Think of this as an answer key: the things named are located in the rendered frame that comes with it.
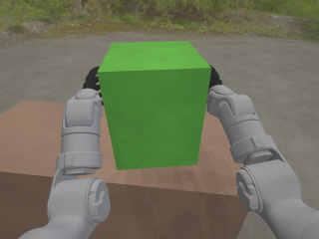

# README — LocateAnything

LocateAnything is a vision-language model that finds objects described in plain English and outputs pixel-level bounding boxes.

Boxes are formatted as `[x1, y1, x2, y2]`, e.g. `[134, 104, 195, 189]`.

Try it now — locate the robot left forearm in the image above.
[47, 88, 103, 219]

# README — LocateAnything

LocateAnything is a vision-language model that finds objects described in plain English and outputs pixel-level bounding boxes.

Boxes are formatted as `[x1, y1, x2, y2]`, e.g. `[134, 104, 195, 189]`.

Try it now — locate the robot left hand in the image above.
[83, 66, 104, 106]

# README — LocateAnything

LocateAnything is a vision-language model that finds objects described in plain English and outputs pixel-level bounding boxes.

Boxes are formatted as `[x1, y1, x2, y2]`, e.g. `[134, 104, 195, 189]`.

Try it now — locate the robot left upper arm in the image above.
[18, 177, 111, 239]

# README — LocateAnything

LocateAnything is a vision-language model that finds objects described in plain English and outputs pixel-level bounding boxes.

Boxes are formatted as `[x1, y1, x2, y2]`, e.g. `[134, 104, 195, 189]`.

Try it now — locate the robot right forearm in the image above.
[206, 85, 302, 198]

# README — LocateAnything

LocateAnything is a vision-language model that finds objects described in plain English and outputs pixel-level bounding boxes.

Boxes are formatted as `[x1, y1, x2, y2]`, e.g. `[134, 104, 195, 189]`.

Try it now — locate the carton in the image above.
[97, 41, 212, 170]

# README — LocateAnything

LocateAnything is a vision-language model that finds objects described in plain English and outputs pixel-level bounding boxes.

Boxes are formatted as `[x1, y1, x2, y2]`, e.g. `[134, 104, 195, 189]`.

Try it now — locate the pedestal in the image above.
[0, 101, 248, 239]

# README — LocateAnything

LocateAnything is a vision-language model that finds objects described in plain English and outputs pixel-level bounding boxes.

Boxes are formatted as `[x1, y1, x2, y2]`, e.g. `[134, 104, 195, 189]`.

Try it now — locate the robot right upper arm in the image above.
[235, 159, 319, 239]

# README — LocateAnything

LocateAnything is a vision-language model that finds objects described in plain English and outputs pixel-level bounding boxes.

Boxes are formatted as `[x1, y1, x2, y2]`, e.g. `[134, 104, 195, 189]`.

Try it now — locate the robot right hand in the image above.
[208, 65, 222, 91]

